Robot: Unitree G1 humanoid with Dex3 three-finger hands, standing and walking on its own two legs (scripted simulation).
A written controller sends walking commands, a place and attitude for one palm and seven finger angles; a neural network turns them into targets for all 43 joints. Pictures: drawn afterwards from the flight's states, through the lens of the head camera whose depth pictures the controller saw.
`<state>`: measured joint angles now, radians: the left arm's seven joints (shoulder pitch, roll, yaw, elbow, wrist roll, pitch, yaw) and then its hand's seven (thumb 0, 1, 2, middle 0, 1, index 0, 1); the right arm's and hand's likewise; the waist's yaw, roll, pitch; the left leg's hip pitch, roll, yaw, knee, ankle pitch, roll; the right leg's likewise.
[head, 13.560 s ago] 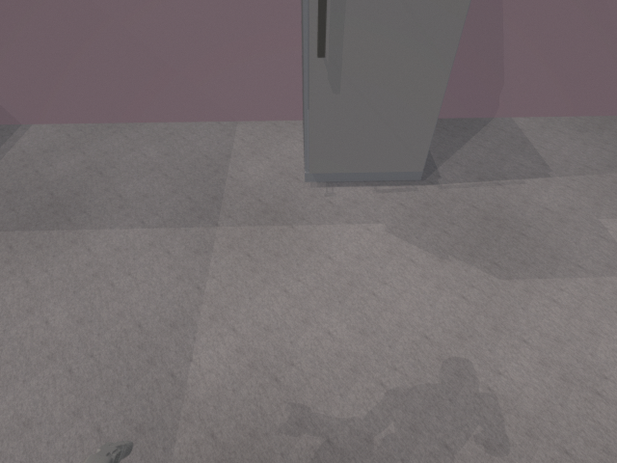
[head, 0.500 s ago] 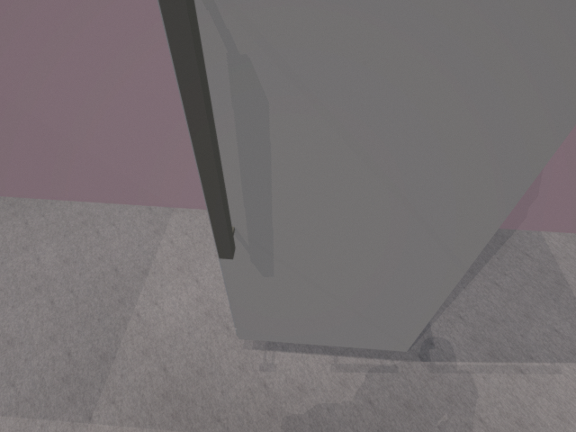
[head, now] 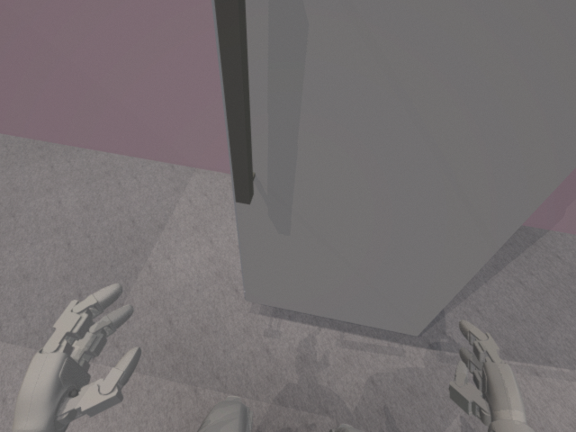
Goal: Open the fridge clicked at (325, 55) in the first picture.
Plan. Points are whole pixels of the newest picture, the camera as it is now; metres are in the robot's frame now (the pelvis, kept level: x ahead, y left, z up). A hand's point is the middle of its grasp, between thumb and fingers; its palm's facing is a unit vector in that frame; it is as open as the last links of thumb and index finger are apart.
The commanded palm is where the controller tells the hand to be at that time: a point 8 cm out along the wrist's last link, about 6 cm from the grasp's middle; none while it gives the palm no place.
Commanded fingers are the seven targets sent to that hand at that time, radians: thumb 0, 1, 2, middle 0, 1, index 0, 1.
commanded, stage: raise the hand to about handle height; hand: left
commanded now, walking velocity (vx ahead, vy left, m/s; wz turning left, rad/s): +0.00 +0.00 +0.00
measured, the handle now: (241, 71) +0.53 +0.14 +0.22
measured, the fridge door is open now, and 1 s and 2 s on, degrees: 0 0 0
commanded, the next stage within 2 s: move the hooked fingers beside the handle in 1.60 s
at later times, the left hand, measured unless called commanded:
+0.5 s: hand (98, 295) +0.24 +0.26 +0.08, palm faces -0.07 -1.00 -0.06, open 12.1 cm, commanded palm +0.22 +0.32 +0.10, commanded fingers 0.00 -0.29 0.39 -0.28 -1.07 -0.28 -1.07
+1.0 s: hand (46, 231) +0.28 +0.31 +0.15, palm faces -0.01 -1.00 -0.07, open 13.9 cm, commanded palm +0.25 +0.36 +0.16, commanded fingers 0.00 -0.50 0.30 -0.30 -1.20 -0.30 -1.20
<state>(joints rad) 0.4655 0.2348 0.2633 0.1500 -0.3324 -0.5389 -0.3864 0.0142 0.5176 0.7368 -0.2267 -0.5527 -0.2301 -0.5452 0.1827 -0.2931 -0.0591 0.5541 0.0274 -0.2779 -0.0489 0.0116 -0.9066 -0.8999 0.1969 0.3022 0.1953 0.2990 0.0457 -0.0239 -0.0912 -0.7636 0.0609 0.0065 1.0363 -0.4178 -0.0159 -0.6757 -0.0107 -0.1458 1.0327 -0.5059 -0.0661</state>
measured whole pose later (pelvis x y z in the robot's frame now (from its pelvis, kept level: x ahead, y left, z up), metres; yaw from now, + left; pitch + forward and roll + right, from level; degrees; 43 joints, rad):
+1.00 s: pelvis +0.02 +0.04 +0.05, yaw +0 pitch +3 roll -2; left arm 0.04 0.42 0.40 0.21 -0.36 -0.14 -0.49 -0.01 -0.48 0.31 -0.30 -1.20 -0.30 -1.19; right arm 0.24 -0.25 0.08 0.59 0.05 -0.26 -0.10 0.01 -0.90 -0.90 0.20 0.30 0.20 0.30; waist 0.03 0.03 -0.03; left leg -0.47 0.02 0.05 0.74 -0.32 0.04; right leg -0.37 -0.02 -0.11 0.68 -0.36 0.00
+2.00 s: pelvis +0.02 +0.02 +0.05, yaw -1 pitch +3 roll -1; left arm -0.17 0.43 0.39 0.46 -0.34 -0.15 -0.53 -0.01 -0.50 0.30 -0.30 -1.20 -0.30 -1.20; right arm 0.26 -0.28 0.06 0.63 0.07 -0.24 -0.11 0.01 -0.90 -0.90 0.20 0.30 0.20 0.30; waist 0.00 0.03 -0.03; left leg -0.45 0.04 0.05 0.69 -0.29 0.01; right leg -0.38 0.00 -0.10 0.67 -0.35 -0.03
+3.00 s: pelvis +0.02 +0.02 +0.05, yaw -2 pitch +8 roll +0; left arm -0.55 0.45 0.35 0.86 -0.22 -0.23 -0.40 -0.01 -0.50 0.30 -0.30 -1.20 -0.30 -1.20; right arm 0.32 -0.29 0.04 0.64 0.05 -0.09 -0.07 0.01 -0.90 -0.90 0.20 0.30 0.20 0.30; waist -0.07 0.02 -0.04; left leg -0.55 0.05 0.07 0.72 -0.30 0.01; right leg -0.49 0.00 -0.08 0.71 -0.36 -0.03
